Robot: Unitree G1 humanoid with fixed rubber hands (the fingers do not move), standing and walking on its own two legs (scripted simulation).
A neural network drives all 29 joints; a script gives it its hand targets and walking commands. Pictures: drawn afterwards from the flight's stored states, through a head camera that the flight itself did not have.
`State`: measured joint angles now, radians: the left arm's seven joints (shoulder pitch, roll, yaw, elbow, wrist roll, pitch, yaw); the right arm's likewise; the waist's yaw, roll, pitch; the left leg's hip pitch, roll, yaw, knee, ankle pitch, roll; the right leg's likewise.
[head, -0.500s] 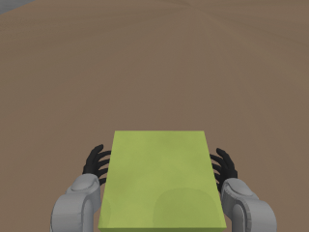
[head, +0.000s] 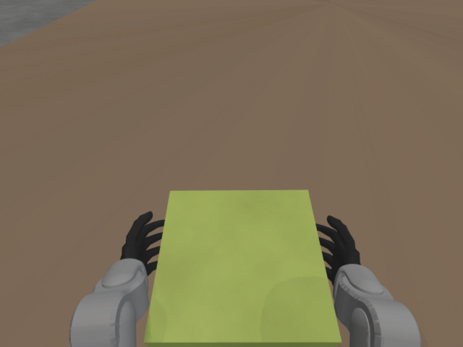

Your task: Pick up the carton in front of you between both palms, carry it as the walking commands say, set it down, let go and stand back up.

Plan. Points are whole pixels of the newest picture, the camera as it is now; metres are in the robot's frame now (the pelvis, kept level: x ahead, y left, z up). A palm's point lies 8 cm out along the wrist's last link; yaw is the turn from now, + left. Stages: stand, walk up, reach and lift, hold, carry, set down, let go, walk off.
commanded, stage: carry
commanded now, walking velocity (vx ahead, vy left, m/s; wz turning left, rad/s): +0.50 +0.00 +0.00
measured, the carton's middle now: (239, 285) +0.23 +0.00 +0.02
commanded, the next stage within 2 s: none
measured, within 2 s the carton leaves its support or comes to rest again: neither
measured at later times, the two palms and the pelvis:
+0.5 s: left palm (163, 154) +0.49 +0.17 +0.08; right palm (304, 159) +0.47 -0.13 +0.08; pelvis +0.25 +0.03 -0.01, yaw -2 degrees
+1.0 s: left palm (181, 146) +0.57 +0.15 +0.03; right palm (303, 150) +0.56 -0.15 +0.03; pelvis +0.31 +0.01 -0.02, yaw -1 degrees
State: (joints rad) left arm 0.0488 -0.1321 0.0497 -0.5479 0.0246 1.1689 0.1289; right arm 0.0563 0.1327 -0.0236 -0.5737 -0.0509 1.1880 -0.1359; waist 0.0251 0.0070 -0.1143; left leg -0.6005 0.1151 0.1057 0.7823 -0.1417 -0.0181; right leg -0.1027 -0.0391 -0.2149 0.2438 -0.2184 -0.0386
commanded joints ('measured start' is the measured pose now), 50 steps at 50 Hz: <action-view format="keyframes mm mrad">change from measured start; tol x16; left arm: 1 -354 -715 -633 -94 -266 7 -132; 25 -351 -779 -667 -99 -218 -5 -130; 50 -474 -644 -482 340 -64 -286 -217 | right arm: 1 -371 757 628 -73 242 -13 95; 27 -389 720 621 -57 255 -14 151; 50 -494 641 472 352 96 -308 221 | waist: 1 -10 -141 -66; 7 -22 -161 -74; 11 -49 249 -339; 28 -32 -59 -84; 50 -29 -13 -231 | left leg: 1 -36 -20 54 -148 79 0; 5 68 -70 113 -276 159 18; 8 440 -131 180 -409 282 24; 10 899 264 -277 -317 810 176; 25 351 82 21 -415 -3 53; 32 445 53 -1 -293 334 16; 50 452 52 5 -268 296 18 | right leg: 1 147 -213 118 -101 264 -78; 8 69 -119 -55 315 655 40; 11 -387 49 99 913 -348 105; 12 -378 3 179 944 -361 82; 23 -49 -46 74 136 132 71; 33 -71 -147 148 242 542 43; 50 -33 -133 139 273 454 26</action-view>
